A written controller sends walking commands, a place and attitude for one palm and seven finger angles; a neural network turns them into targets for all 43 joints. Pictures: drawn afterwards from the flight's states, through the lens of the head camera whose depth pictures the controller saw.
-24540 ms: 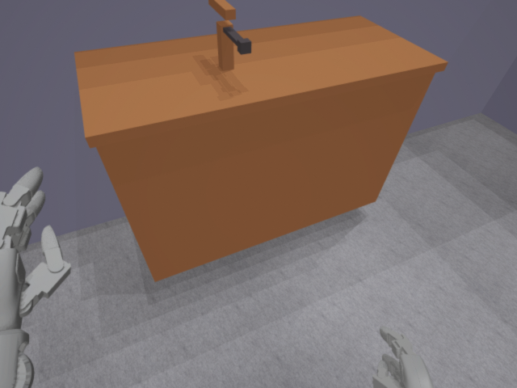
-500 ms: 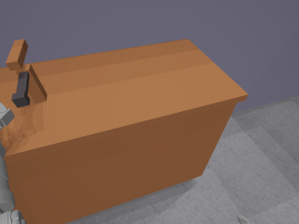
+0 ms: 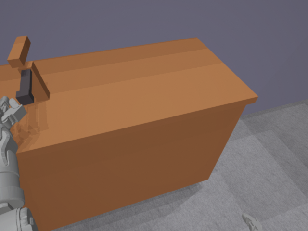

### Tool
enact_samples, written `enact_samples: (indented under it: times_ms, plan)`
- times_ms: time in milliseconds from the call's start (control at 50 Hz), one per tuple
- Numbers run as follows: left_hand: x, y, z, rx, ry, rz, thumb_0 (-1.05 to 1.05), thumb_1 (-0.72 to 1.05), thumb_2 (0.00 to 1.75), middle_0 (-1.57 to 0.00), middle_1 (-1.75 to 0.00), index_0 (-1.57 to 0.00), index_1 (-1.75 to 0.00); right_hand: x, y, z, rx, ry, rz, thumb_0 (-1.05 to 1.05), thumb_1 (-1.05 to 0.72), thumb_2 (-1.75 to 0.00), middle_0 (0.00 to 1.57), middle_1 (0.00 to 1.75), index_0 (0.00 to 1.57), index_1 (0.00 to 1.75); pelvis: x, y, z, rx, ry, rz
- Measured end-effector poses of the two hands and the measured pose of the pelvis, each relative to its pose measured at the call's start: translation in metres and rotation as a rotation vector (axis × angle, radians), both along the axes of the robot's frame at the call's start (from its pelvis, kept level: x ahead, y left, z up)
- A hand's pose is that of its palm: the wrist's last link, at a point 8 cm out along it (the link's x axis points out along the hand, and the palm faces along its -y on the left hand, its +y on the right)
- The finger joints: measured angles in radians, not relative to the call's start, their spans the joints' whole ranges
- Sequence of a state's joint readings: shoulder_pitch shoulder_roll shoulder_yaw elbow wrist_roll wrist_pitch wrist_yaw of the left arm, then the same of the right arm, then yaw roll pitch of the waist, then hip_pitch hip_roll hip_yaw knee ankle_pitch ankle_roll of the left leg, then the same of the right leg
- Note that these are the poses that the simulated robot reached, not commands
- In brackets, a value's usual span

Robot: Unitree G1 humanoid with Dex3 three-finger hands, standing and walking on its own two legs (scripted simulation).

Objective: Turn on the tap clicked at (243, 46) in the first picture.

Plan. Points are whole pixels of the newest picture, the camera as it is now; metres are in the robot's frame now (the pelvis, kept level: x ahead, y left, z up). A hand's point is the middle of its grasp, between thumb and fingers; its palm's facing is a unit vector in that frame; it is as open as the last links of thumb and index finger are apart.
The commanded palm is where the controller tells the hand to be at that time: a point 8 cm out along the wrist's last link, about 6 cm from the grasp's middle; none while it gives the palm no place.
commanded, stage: push the lever round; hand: left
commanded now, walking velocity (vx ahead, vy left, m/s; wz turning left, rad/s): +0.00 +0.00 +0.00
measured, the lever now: (25, 97) +0.38 +0.35 +0.17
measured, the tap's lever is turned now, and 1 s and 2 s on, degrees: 6 23 53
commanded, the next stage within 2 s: none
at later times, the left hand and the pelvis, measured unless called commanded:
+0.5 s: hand (35, 107) +0.35 +0.32 +0.16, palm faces +0.59 -0.80 -0.04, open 7.7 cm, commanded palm +0.31 +0.34 +0.16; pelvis +0.00 +0.01 +0.00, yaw +0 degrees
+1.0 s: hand (47, 104) +0.36 +0.29 +0.16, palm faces +0.67 -0.74 -0.03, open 7.7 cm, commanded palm +0.32 +0.31 +0.16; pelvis +0.00 +0.00 +0.00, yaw +1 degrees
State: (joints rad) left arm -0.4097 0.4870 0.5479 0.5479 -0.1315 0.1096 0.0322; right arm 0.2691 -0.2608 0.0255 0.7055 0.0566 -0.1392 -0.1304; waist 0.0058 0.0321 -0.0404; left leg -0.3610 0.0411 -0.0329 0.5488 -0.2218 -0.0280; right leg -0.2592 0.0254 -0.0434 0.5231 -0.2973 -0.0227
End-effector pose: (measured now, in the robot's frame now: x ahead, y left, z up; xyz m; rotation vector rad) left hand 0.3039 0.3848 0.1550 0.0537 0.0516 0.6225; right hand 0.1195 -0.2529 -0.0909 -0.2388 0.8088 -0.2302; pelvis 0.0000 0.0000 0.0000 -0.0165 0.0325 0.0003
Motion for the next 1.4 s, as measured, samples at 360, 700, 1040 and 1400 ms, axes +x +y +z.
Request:
enact_samples:
  times_ms: [360,700,1040,1400]
  plan:
    - [0.001,-0.024,0.004,-0.003,-0.031,-0.023,0.03,0.92,0.91,-0.15,-0.15,-0.15,-0.15,-0.001,0.008,-0.003,0.015,0.006,-0.005,0.01,-0.90,-0.90,0.20,0.30,0.20,0.30,-0.001,0.005,0.001,0.002,-0.019,-0.001]
    - [-0.001,-0.054,0.006,-0.016,-0.041,0.052,0.03,0.93,0.91,-0.15,-0.15,-0.15,-0.15,0.026,0.021,0.004,0.028,-0.045,0.054,0.01,-0.90,-0.90,0.20,0.30,0.20,0.30,-0.003,0.003,0.003,0.006,-0.041,0.003]
    - [0.009,-0.074,0.006,-0.024,-0.034,0.121,0.02,0.93,0.92,-0.15,-0.15,-0.15,-0.15,0.020,0.015,-0.003,0.012,0.013,0.051,0.01,-0.90,-0.90,0.20,0.30,0.20,0.30,-0.004,0.002,0.003,0.007,-0.044,0.013]
    - [0.027,-0.103,0.009,-0.023,-0.002,0.213,0.02,0.93,0.92,-0.15,-0.15,-0.15,-0.15,0.014,0.016,-0.008,0.029,0.046,0.041,0.01,-0.90,-0.90,0.20,0.30,0.20,0.30,-0.005,0.001,0.001,0.008,-0.036,0.010]
